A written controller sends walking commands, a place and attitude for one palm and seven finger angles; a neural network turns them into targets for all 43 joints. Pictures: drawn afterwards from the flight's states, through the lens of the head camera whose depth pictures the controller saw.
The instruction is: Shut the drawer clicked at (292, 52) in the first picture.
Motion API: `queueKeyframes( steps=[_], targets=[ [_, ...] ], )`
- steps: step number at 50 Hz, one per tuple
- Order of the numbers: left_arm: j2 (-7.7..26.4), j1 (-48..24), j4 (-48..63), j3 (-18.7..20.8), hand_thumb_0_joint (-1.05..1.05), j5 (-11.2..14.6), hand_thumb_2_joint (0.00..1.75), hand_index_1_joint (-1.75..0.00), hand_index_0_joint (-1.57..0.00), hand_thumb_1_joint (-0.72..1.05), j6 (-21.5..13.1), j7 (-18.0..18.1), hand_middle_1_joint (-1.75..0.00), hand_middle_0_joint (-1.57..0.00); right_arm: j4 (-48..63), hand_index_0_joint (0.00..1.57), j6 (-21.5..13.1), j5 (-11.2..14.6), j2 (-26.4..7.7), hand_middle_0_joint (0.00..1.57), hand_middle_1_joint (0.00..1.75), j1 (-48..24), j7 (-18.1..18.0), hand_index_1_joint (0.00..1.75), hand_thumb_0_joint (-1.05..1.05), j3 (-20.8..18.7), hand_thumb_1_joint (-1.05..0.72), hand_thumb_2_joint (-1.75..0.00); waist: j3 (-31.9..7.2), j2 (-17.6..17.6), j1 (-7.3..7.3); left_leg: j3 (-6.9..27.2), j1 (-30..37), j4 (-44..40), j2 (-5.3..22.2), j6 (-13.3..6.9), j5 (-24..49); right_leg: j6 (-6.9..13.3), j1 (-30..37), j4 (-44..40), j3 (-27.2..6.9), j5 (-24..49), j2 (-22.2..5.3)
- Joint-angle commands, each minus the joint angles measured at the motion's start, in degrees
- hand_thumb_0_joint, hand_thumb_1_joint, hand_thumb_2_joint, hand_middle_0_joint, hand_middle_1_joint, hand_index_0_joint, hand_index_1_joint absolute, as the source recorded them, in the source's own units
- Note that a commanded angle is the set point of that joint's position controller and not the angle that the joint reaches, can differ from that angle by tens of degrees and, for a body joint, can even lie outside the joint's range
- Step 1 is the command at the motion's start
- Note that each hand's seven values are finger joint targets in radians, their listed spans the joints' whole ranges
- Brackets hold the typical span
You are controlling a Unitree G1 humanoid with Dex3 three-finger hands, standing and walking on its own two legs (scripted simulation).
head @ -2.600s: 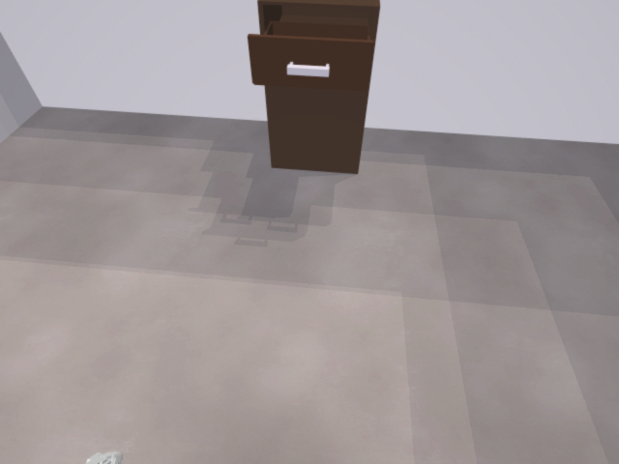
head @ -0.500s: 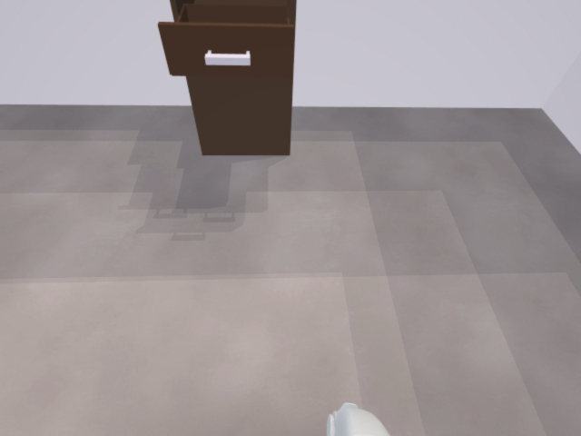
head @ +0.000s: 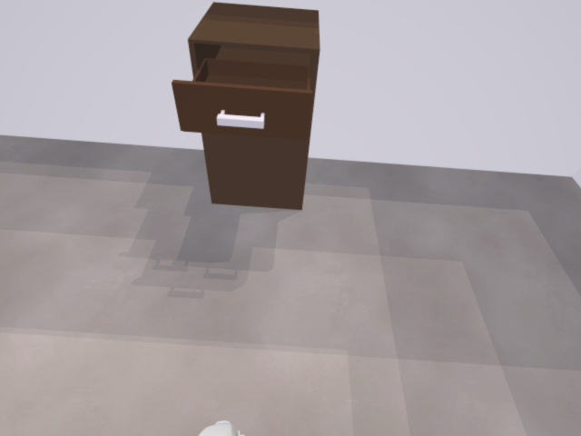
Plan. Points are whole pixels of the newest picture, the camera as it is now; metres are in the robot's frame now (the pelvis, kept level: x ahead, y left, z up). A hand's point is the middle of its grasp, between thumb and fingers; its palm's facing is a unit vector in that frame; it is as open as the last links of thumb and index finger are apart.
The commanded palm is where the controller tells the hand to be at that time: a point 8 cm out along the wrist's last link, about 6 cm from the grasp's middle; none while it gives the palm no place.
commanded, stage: walk to a spot facing it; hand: left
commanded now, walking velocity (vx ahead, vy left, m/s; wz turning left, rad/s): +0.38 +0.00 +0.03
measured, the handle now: (241, 117) +0.97 +0.22 -0.08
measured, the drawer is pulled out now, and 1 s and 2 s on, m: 0.30 0.30 0.30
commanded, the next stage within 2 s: turn to face it in 0.62 s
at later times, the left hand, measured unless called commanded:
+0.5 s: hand (186, 361) +0.28 +0.21 -0.17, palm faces -0.05 -0.98 -0.18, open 7.3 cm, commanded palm none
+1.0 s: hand (241, 289) +0.44 +0.13 -0.17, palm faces +0.01 -0.98 -0.20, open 7.2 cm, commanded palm none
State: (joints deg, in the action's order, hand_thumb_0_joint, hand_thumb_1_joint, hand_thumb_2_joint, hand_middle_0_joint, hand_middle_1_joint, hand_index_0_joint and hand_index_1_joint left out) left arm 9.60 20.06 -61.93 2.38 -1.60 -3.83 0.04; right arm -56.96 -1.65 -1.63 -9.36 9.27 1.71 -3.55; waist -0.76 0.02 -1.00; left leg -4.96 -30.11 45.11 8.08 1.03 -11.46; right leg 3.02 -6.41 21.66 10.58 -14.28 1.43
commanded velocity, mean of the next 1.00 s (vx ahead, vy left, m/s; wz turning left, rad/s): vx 0.27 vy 0.01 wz -0.02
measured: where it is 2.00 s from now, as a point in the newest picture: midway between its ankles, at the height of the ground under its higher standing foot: (302, 333)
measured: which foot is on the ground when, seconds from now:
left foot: up 0.00-0.08, down 0.10-0.62, up 0.64-1.00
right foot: down 0.00-0.12, up 0.14-0.60, down 0.62-1.00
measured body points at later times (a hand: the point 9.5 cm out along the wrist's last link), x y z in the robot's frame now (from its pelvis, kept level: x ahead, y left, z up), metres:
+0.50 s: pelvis +0.21 +0.02 +0.00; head +0.22 +0.02 +0.45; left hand +0.28 +0.26 -0.15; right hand +0.12 -0.19 -0.15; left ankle +0.13 +0.13 -0.74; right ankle +0.33 -0.12 -0.69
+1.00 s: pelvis +0.39 -0.04 +0.00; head +0.39 -0.05 +0.45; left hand +0.44 +0.18 -0.15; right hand +0.42 -0.28 -0.16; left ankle +0.46 +0.08 -0.71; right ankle +0.37 -0.11 -0.74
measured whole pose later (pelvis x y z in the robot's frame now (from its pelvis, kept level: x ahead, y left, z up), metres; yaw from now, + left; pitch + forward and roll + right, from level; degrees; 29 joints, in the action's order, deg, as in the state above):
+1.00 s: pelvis +0.39 -0.04 +0.00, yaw -3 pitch -1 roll -1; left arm 8.8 14.3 -60.8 2.2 -1.1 -2.8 0.9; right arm -61.2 -0.6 -1.3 -10.1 12.9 -0.4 -2.6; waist 1.0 -1.6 0.4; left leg -4.6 -24.7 42.6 5.3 0.8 -16.4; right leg 4.3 -8.3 23.5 12.2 -14.2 0.7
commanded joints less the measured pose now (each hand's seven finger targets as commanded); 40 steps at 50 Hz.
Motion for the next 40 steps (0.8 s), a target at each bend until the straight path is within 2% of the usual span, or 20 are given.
queueKeyframes(
  steps=[1,3,4,5,6,7,9,11,13,15,19,26,28,29,30,31,32,34,36,40],
  targets=[
    [8.07,5.46,1.01,1.65,0.00,-0.15,0.90,-0.30,-0.20,0.90,-0.71,0.45,-0.30,-0.20,3.82,0.20,-1.16,0.41,-1.97,0.20,0.30,-2.50,0.25,0.30,0.00,0.14,-0.90,-0.90,9.00,3.46,-1.06,-1.23,3.56,-7.00,-1.46,-1.44,-2.85,6.53,-3.64,-11.02,-13.69,-0.97,-18.67],
    [8.15,5.02,0.69,1.76,0.00,0.06,0.90,-0.30,-0.20,0.90,-0.43,0.42,-0.30,-0.20,2.43,0.20,-1.67,0.23,-2.82,0.20,0.30,1.98,-0.15,0.30,0.00,-0.01,-0.90,-0.90,6.64,1.64,1.42,-3.55,14.06,-13.04,-3.75,-2.02,-2.84,5.05,-5.34,-4.18,-10.63,4.35,-16.55],
    [7.09,4.61,0.87,1.66,0.00,0.30,0.90,-0.30,-0.20,0.90,-0.32,0.30,-0.30,-0.20,0.34,0.20,-2.12,0.03,-4.73,0.20,0.30,8.39,-0.73,0.30,0.00,-0.40,-0.90,-0.90,3.59,-1.38,4.15,-2.65,25.08,-17.02,-3.73,-3.05,-3.32,3.37,-9.40,5.87,-7.29,8.84,-13.29],
    [4.33,5.18,1.90,1.29,0.00,0.52,0.90,-0.30,-0.20,0.90,-0.33,-0.20,-0.30,-0.20,-1.77,0.20,-2.55,-0.49,-10.90,0.20,0.30,17.14,-1.43,0.30,0.00,-1.82,-0.90,-0.90,-1.43,-13.07,7.41,13.44,37.15,-23.11,7.05,-7.22,-9.57,0.11,-19.39,23.51,-2.45,1.61,-7.17],
    [3.15,2.58,4.41,0.83,0.00,0.54,0.90,-0.30,-0.20,0.90,-0.54,-0.56,-0.30,-0.20,-3.16,0.20,-2.22,-0.22,-15.47,0.20,0.30,23.59,-2.02,0.30,0.00,-2.70,-0.90,-0.90,-2.42,-19.35,8.62,30.48,42.02,-31.02,18.56,-12.33,-7.42,-1.82,-31.65,40.33,-2.23,-17.82,-1.90],
    [5.14,-0.14,4.69,1.29,0.00,0.16,0.90,-0.30,-0.20,0.90,-0.28,-0.21,-0.30,-0.20,-3.43,0.20,-1.91,0.19,-13.44,0.20,0.30,21.40,-2.60,0.30,0.00,-2.13,-0.90,-0.90,-2.26,-12.86,8.37,30.07,38.11,-32.38,18.80,-13.02,-12.18,-0.90,-33.73,48.33,-7.97,-16.47,-4.28],
    [3.76,-1.63,3.67,1.71,0.00,0.05,0.90,-0.30,-0.20,0.90,0.18,-0.96,-0.30,-0.20,-1.32,0.20,-2.46,0.48,-8.06,0.20,0.30,13.33,-2.74,0.30,0.00,-0.73,-0.90,-0.90,4.17,-5.57,4.81,20.67,27.48,-34.72,14.86,-10.88,-12.56,-1.15,-34.16,50.66,-10.21,-5.95,-8.37],
    [1.53,1.74,1.69,1.53,0.00,-0.34,0.90,-0.30,-0.20,0.90,1.20,-1.24,-0.30,-0.20,-1.67,0.20,-3.56,0.62,-5.13,0.20,0.30,10.87,-3.00,0.30,0.00,0.32,-0.90,-0.90,4.58,-4.39,1.45,10.66,23.38,-34.85,10.64,-8.16,0.24,-2.20,-29.92,48.16,-10.11,-0.29,-9.03],
    [0.39,2.97,1.29,1.72,0.00,-0.45,0.90,-0.30,-0.20,0.90,2.16,-1.09,-0.30,-0.20,-2.24,0.20,-4.19,0.67,-3.41,0.20,0.30,11.70,-3.23,0.30,0.00,0.02,-0.90,-0.90,3.97,-4.80,0.54,5.03,23.53,-34.98,9.29,-8.87,7.58,-3.07,-29.74,46.01,-9.57,1.66,-9.15],
    [0.50,0.98,2.04,1.71,0.00,-0.37,0.90,-0.30,-0.20,0.90,2.50,-1.22,-0.30,-0.20,-3.06,0.20,-4.49,0.84,-3.94,0.20,0.30,13.34,-3.32,0.30,0.00,0.33,-0.90,-0.90,4.85,-2.69,0.56,3.95,24.50,-35.82,9.43,-9.72,11.46,-3.53,-31.43,43.57,-9.40,3.06,-9.54],
    [0.69,-5.02,4.00,1.38,0.00,-0.24,0.90,-0.30,-0.20,0.90,3.02,-1.75,-0.30,-0.20,-5.07,0.20,-4.34,0.88,-5.38,0.20,0.30,15.78,-3.28,0.30,0.00,0.37,-0.90,-0.90,7.12,-6.14,1.12,-0.81,27.82,-35.75,8.29,-9.39,15.07,-3.77,-33.29,33.26,-6.80,6.27,-9.46],
    [1.71,-14.70,7.00,1.35,0.00,0.16,0.90,-0.30,-0.20,0.90,2.42,-2.03,-0.30,-0.20,-7.86,0.20,-3.34,-0.10,-6.62,0.20,0.30,19.38,-3.16,0.30,0.00,0.19,-0.90,-0.90,10.86,-5.66,2.86,-3.56,28.88,-32.05,10.33,-8.65,19.74,-0.17,-24.80,16.98,-3.64,3.45,-6.33],
    [3.41,-7.51,5.10,1.85,0.00,0.05,0.90,-0.30,-0.20,0.90,1.82,-1.83,-0.30,-0.20,-7.93,0.20,-3.01,0.09,-7.94,0.20,0.30,17.67,-3.22,0.30,0.00,0.13,-0.90,-0.90,6.37,-4.84,-0.98,-5.68,28.17,-21.63,9.60,-7.52,31.15,1.51,-12.63,13.19,-1.70,2.00,-3.24],
    [5.22,0.90,2.38,2.39,0.00,-0.22,0.90,-0.30,-0.20,0.90,1.18,-1.59,-0.30,-0.20,-7.81,0.20,-2.93,0.42,-8.09,0.20,0.30,16.99,-3.03,0.30,0.00,0.21,-0.90,-0.90,1.97,-2.43,-4.81,-7.64,24.54,-10.53,6.75,-5.74,31.66,2.08,-0.88,9.80,-0.83,4.65,-1.51],
    [10.23,9.00,0.27,3.68,0.00,-0.44,0.90,-0.30,-0.20,0.90,0.44,-0.88,-0.30,-0.20,-7.23,0.20,-2.85,0.98,-6.32,0.20,0.30,17.73,-2.28,0.30,0.00,0.41,-0.90,-0.90,-4.67,6.95,-7.86,-9.05,13.44,5.88,2.90,-3.84,18.01,4.67,12.76,6.82,-11.41,3.21,-9.79],
    [16.30,13.32,-0.27,4.97,0.00,0.27,0.90,-0.30,-0.20,0.90,0.40,-0.23,-0.30,-0.20,-5.37,0.20,-3.01,1.53,-2.59,0.20,0.30,20.06,-2.33,0.30,0.00,1.00,-0.90,-0.90,-10.60,17.77,-6.74,-6.59,-0.82,25.34,-5.62,-1.42,-20.36,11.53,21.45,-1.32,-38.31,7.47,-26.37],
    [17.11,10.02,0.73,5.05,0.00,1.32,0.90,-0.30,-0.20,0.90,0.86,-0.02,-0.30,-0.20,-4.79,0.20,-2.41,1.74,-4.35,0.20,0.30,16.18,-2.46,0.30,0.00,0.58,-0.90,-0.90,-9.39,12.20,-6.52,1.66,-2.51,33.00,-3.68,-2.89,-21.43,12.91,14.59,-6.76,-40.77,-2.50,-27.77],
    [10.87,-1.42,3.93,3.29,0.00,1.09,0.90,-0.30,-0.20,0.90,0.80,0.53,-0.30,-0.20,-4.28,0.20,-1.84,0.87,-3.43,0.20,0.30,12.25,-2.32,0.30,0.00,0.23,-0.90,-0.90,0.69,3.40,-1.94,5.22,-4.12,33.07,0.53,-2.99,-10.35,9.45,-0.93,-9.59,-30.28,-7.73,-24.19],
    [6.19,-5.65,4.70,1.81,0.00,0.63,0.90,-0.30,-0.20,0.90,0.03,0.98,-0.30,-0.20,-5.76,0.20,-0.38,0.23,-1.08,0.20,0.30,15.48,-2.27,0.30,0.00,0.62,-0.90,-0.90,3.19,3.69,2.02,4.72,0.97,26.88,1.44,-1.85,-6.23,6.69,-9.88,-10.62,-18.26,3.95,-20.13],
    [4.28,-4.52,3.64,1.05,0.00,0.40,0.90,-0.30,-0.20,0.90,-0.60,1.28,-0.30,-0.20,-6.60,0.20,1.08,0.32,0.91,0.20,0.30,17.76,-2.43,0.30,0.00,0.91,-0.90,-0.90,1.28,4.29,4.02,2.65,3.94,15.99,-0.17,0.13,-4.90,6.28,-9.50,-8.45,-8.62,23.51,-16.95]
  ],
)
